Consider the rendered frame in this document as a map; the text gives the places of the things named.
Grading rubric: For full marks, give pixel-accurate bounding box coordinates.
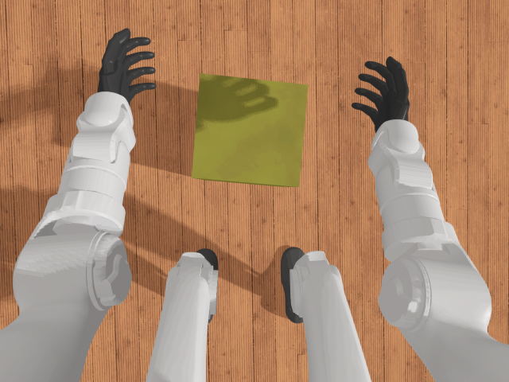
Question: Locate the left robot thigh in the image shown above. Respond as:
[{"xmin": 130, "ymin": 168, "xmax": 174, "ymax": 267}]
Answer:
[{"xmin": 146, "ymin": 262, "xmax": 218, "ymax": 382}]

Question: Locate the right robot forearm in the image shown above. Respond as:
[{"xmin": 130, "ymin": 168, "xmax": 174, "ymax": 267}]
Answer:
[{"xmin": 367, "ymin": 119, "xmax": 492, "ymax": 321}]

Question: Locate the robot right hand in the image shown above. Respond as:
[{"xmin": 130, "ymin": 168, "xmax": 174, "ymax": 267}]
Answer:
[{"xmin": 352, "ymin": 57, "xmax": 410, "ymax": 133}]

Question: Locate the left robot foot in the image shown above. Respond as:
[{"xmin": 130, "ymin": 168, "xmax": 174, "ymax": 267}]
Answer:
[{"xmin": 197, "ymin": 248, "xmax": 219, "ymax": 323}]

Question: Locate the left robot forearm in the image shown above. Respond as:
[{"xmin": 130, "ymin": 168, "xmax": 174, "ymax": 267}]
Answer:
[{"xmin": 13, "ymin": 92, "xmax": 136, "ymax": 308}]

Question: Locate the robot right upper arm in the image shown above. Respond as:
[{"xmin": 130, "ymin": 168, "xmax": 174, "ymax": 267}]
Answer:
[{"xmin": 378, "ymin": 255, "xmax": 509, "ymax": 382}]

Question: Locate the robot left upper arm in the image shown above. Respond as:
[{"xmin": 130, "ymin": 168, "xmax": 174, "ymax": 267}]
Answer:
[{"xmin": 0, "ymin": 231, "xmax": 132, "ymax": 382}]

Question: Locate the carton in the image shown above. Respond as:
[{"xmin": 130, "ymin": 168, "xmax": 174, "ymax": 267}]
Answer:
[{"xmin": 192, "ymin": 73, "xmax": 308, "ymax": 187}]

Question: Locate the robot left hand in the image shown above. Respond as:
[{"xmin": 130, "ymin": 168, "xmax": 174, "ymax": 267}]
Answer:
[{"xmin": 97, "ymin": 28, "xmax": 157, "ymax": 105}]

